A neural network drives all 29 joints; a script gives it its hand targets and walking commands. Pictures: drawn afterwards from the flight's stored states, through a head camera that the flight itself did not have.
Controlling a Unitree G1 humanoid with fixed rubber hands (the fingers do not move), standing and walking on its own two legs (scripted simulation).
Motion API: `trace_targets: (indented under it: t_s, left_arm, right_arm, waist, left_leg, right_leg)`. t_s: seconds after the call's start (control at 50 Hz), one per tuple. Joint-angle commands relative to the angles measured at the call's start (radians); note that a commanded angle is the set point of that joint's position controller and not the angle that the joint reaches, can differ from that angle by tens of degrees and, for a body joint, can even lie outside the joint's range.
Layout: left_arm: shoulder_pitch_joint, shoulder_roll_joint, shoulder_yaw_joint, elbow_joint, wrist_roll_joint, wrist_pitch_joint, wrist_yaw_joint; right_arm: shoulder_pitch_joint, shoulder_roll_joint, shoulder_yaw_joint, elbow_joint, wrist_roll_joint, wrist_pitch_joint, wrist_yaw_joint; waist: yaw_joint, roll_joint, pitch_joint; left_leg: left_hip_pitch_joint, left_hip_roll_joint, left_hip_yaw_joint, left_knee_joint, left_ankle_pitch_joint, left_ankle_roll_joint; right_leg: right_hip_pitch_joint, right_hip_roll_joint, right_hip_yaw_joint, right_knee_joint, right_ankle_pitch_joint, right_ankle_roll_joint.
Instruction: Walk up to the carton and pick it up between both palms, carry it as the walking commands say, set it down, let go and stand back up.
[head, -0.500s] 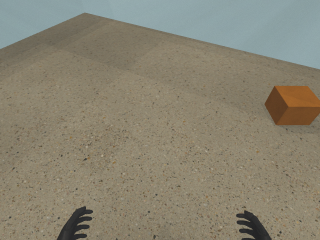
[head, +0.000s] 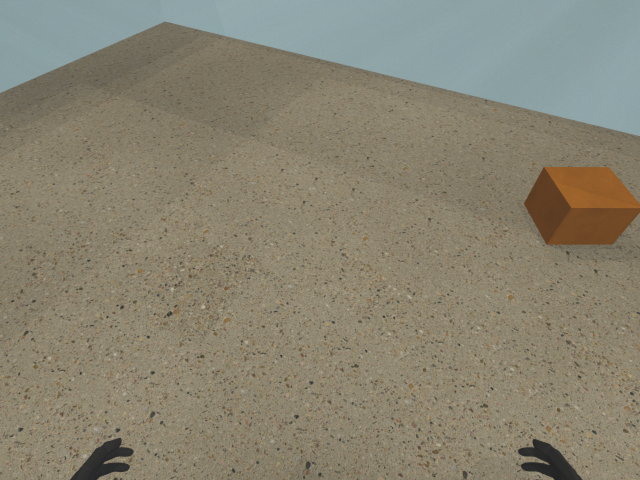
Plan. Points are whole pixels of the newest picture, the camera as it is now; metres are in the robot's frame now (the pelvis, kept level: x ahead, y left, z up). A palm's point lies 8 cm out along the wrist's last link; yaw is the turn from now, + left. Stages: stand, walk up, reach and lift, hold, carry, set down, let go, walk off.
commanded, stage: stand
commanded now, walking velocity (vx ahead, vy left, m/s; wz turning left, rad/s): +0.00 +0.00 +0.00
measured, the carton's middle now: (577, 205) +1.35 -1.09 -0.65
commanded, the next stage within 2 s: walk up in 1.58 s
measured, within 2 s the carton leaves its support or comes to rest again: neither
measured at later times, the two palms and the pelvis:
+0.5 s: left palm out of the picture +0.11 +0.31 -0.08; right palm out of the picture +0.13 -0.31 -0.07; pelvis +0.00 +0.00 +0.02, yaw +0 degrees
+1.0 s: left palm out of the picture +0.09 +0.32 -0.08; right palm out of the picture +0.11 -0.31 -0.07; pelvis +0.00 +0.01 +0.02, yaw +0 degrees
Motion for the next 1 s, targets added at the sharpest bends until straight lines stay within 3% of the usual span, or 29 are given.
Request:
trace_targets:
  t_s: [0.0, 0.06, 0.14, 0.18, 0.2, 0.22, 0.26, 0.28, 0.32, 0.38, 0.42, 0.44, 0.46, 0.48, 0.5, 0.52, 0.56, 0.58, 0.6, 0.74, 0.76, 0.78, 0.8, 0.82, 0.84, 0.9, 0.94, 0.96, 0.98]
  left_arm:
    - [-0.049, 0.162, 0.035, -0.054, -0.004, -0.013, 0.005]
    - [-0.064, 0.168, 0.031, -0.023, -0.006, -0.011, 0.0]
    - [-0.058, 0.175, 0.029, 0.012, -0.001, -0.008, 0.004]
    - [-0.076, 0.163, 0.023, 0.021, -0.009, -0.009, 0.006]
    - [-0.081, 0.164, 0.023, 0.029, -0.007, -0.013, 0.006]
    - [-0.055, 0.172, 0.022, 0.048, -0.005, -0.01, 0.007]
    - [-0.091, 0.171, 0.015, 0.063, -0.004, -0.005, 0.007]
    - [-0.06, 0.153, 0.017, 0.067, -0.011, -0.002, 0.003]
    - [-0.093, 0.168, 0.017, 0.082, -0.014, -0.006, 0.006]
    - [-0.119, 0.167, 0.011, 0.1, -0.009, 0.006, 0.007]
    - [-0.08, 0.174, 0.009, 0.133, -0.008, -0.002, 0.009]
    - [-0.107, 0.191, 0.011, 0.145, -0.006, 0.003, 0.011]
    - [-0.113, 0.185, 0.01, 0.144, -0.009, -0.001, 0.01]
    - [-0.122, 0.179, 0.005, 0.15, -0.005, -0.003, 0.01]
    - [-0.101, 0.184, 0.008, 0.159, -0.016, 0.0, 0.012]
    - [-0.114, 0.193, 0.007, 0.161, -0.011, -0.002, 0.01]
    - [-0.132, 0.188, 0.01, 0.169, -0.006, 0.007, 0.01]
    - [-0.115, 0.183, 0.008, 0.18, -0.008, 0.008, 0.007]
    - [-0.111, 0.17, 0.002, 0.191, -0.011, 0.013, 0.007]
    - [-0.137, 0.193, -0.001, 0.224, -0.014, 0.018, 0.007]
    - [-0.115, 0.179, 0.006, 0.226, -0.015, 0.017, 0.009]
    - [-0.107, 0.174, -0.003, 0.233, -0.005, 0.015, 0.011]
    - [-0.139, 0.168, -0.006, 0.223, -0.007, 0.019, 0.011]
    - [-0.14, 0.188, 0.005, 0.239, 0.002, 0.017, 0.011]
    - [-0.134, 0.184, 0.003, 0.223, -0.006, 0.02, 0.008]
    - [-0.139, 0.19, 0.006, 0.233, -0.008, 0.021, 0.011]
    - [-0.133, 0.184, 0.001, 0.25, -0.008, 0.01, 0.011]
    - [-0.14, 0.197, 0.008, 0.247, -0.005, 0.012, 0.011]
    - [-0.136, 0.172, 0.002, 0.252, -0.011, 0.016, 0.012]
  right_arm:
    - [-0.057, -0.164, -0.045, -0.04, -0.003, -0.018, 0.0]
    - [-0.075, -0.147, -0.038, -0.032, 0.003, -0.013, -0.003]
    - [-0.074, -0.164, -0.036, 0.006, 0.007, -0.015, -0.006]
    - [-0.067, -0.153, -0.029, 0.016, 0.01, -0.015, -0.003]
    - [-0.102, -0.156, -0.03, 0.032, 0.008, -0.01, -0.004]
    - [-0.088, -0.174, -0.034, 0.048, 0.001, -0.005, -0.006]
    - [-0.086, -0.149, -0.027, 0.055, 0.012, -0.004, -0.008]
    - [-0.103, -0.168, -0.03, 0.06, 0.007, -0.01, -0.007]
    - [-0.08, -0.158, -0.026, 0.086, 0.015, -0.007, -0.007]
    - [-0.11, -0.162, -0.022, 0.1, 0.006, 0.003, -0.011]
    - [-0.092, -0.176, -0.028, 0.126, 0.005, 0.005, -0.008]
    - [-0.078, -0.176, -0.028, 0.137, 0.008, 0.007, -0.006]
    - [-0.095, -0.171, -0.026, 0.142, 0.009, 0.005, -0.003]
    - [-0.111, -0.148, -0.018, 0.138, 0.013, 0.003, -0.008]
    - [-0.089, -0.159, -0.021, 0.167, 0.011, 0.002, -0.004]
    - [-0.096, -0.143, -0.015, 0.168, 0.01, 0.01, -0.01]
    - [-0.109, -0.162, -0.018, 0.17, 0.009, 0.006, -0.012]
    - [-0.135, -0.175, -0.018, 0.178, 0.009, 0.009, -0.013]
    - [-0.109, -0.175, -0.021, 0.18, 0.016, 0.005, -0.013]
    - [-0.101, -0.166, -0.007, 0.224, 0.021, 0.011, -0.015]
    - [-0.102, -0.18, -0.013, 0.224, 0.016, 0.014, -0.018]
    - [-0.118, -0.171, -0.009, 0.223, 0.01, 0.013, -0.02]
    - [-0.136, -0.182, -0.013, 0.216, 0.016, 0.01, -0.02]
    - [-0.133, -0.181, -0.016, 0.221, 0.012, 0.009, -0.015]
    - [-0.123, -0.165, -0.011, 0.23, 0.012, 0.015, -0.015]
    - [-0.124, -0.166, -0.012, 0.241, 0.021, 0.01, -0.018]
    - [-0.128, -0.171, -0.024, 0.232, 0.021, 0.007, -0.014]
    - [-0.114, -0.164, -0.015, 0.246, 0.019, 0.015, -0.014]
    - [-0.117, -0.185, -0.023, 0.247, 0.016, 0.013, -0.008]
  waist:
    - [-0.004, -0.005, -0.039]
    - [0.005, 0.037, -0.083]
    - [0.008, -0.011, -0.059]
    - [-0.003, 0.033, -0.067]
    - [0.009, 0.006, -0.065]
    - [0.019, 0.028, -0.053]
    - [-0.008, 0.0, -0.014]
    - [0.014, -0.021, -0.026]
    - [-0.005, 0.015, -0.046]
    - [0.004, -0.061, -0.033]
    - [0.01, -0.024, -0.055]
    - [-0.018, -0.016, -0.029]
    - [-0.003, 0.007, -0.041]
    - [-0.014, -0.021, -0.014]
    - [-0.002, 0.023, -0.03]
    - [-0.009, -0.006, -0.044]
    - [0.0, 0.039, -0.033]
    - [0.02, 0.008, -0.05]
    - [0.008, -0.003, -0.054]
    - [-0.003, -0.007, -0.025]
    - [0.01, 0.055, -0.018]
    - [0.014, 0.012, 0.03]
    - [-0.003, 0.043, -0.04]
    - [0.009, -0.016, -0.033]
    - [0.015, 0.011, -0.035]
    - [0.001, -0.018, -0.013]
    - [-0.008, 0.043, -0.031]
    - [-0.004, -0.012, -0.013]
    - [0.002, 0.004, -0.007]
  left_leg:
    - [0.03, 0.087, -0.132, -0.141, 0.068, 0.065]
    - [0.034, 0.093, -0.131, -0.161, 0.103, 0.069]
    - [0.057, 0.09, -0.123, -0.169, 0.102, 0.068]
    - [0.074, 0.089, -0.109, -0.181, 0.152, 0.061]
    - [0.079, 0.087, -0.109, -0.196, 0.15, 0.06]
    - [0.081, 0.09, -0.106, -0.216, 0.142, 0.064]
    - [0.074, 0.086, -0.106, -0.211, 0.127, 0.056]
    - [0.093, 0.086, -0.105, -0.223, 0.128, 0.05]
    - [0.105, 0.081, -0.108, -0.24, 0.15, 0.043]
    - [0.11, 0.09, -0.103, -0.254, 0.178, 0.043]
    - [0.169, 0.084, -0.094, -0.256, 0.183, 0.041]
    - [0.158, 0.087, -0.088, -0.257, 0.189, 0.041]
    - [0.168, 0.088, -0.087, -0.264, 0.198, 0.036]
    - [0.149, 0.093, -0.097, -0.272, 0.2, 0.04]
    - [0.158, 0.096, -0.091, -0.277, 0.204, 0.045]
    - [0.167, 0.088, -0.09, -0.29, 0.229, 0.035]
    - [0.139, 0.096, -0.099, -0.323, 0.192, 0.04]
    - [0.163, 0.108, -0.104, -0.304, 0.235, 0.038]
    - [0.173, 0.105, -0.101, -0.31, 0.226, 0.037]
    - [0.182, 0.113, -0.104, -0.335, 0.2, 0.031]
    - [0.166, 0.107, -0.1, -0.335, 0.185, 0.035]
    - [0.13, 0.108, -0.107, -0.351, 0.176, 0.036]
    - [0.168, 0.11, -0.099, -0.348, 0.179, 0.034]
    - [0.169, 0.109, -0.109, -0.366, 0.161, 0.033]
    - [0.17, 0.107, -0.106, -0.364, 0.175, 0.029]
    - [0.182, 0.115, -0.103, -0.365, 0.171, 0.029]
    - [0.207, 0.112, -0.096, -0.353, 0.18, 0.029]
    - [0.207, 0.115, -0.104, -0.367, 0.19, 0.033]
    - [0.178, 0.118, -0.107, -0.373, 0.166, 0.035]
  right_leg:
    - [-0.012, -0.076, 0.089, -0.133, 0.081, -0.065]
    - [0.044, -0.081, 0.089, -0.128, 0.109, -0.06]
    - [0.058, -0.08, 0.092, -0.161, 0.147, -0.063]
    - [0.05, -0.086, 0.096, -0.166, 0.154, -0.059]
    - [0.067, -0.084, 0.087, -0.171, 0.175, -0.061]
    - [0.071, -0.084, 0.093, -0.185, 0.14, -0.061]
    - [0.054, -0.09, 0.107, -0.222, 0.152, -0.057]
    - [0.063, -0.084, 0.097, -0.212, 0.159, -0.052]
    - [0.088, -0.097, 0.108, -0.233, 0.171, -0.051]
    - [0.115, -0.098, 0.09, -0.257, 0.184, -0.041]
    - [0.118, -0.098, 0.103, -0.278, 0.198, -0.042]
    - [0.094, -0.103, 0.109, -0.288, 0.202, -0.04]
    - [0.11, -0.111, 0.112, -0.294, 0.21, -0.048]
    - [0.108, -0.103, 0.105, -0.301, 0.222, -0.042]
    - [0.137, -0.109, 0.118, -0.319, 0.228, -0.045]
    - [0.156, -0.104, 0.097, -0.302, 0.247, -0.038]
    - [0.173, -0.102, 0.092, -0.297, 0.21, -0.043]
    - [0.178, -0.099, 0.085, -0.306, 0.249, -0.035]
    - [0.184, -0.105, 0.091, -0.318, 0.267, -0.038]
    - [0.152, -0.109, 0.101, -0.341, 0.193, -0.033]
    - [0.173, -0.105, 0.101, -0.348, 0.192, -0.031]
    - [0.16, -0.102, 0.087, -0.338, 0.184, -0.029]
    - [0.181, -0.107, 0.092, -0.346, 0.222, -0.034]
    - [0.18, -0.099, 0.081, -0.333, 0.184, -0.029]
    - [0.175, -0.097, 0.077, -0.342, 0.188, -0.026]
    - [0.158, -0.104, 0.097, -0.374, 0.198, -0.024]
    - [0.148, -0.111, 0.102, -0.374, 0.168, -0.029]
    - [0.147, -0.098, 0.088, -0.37, 0.178, -0.024]
    - [0.156, -0.105, 0.095, -0.373, 0.159, -0.027]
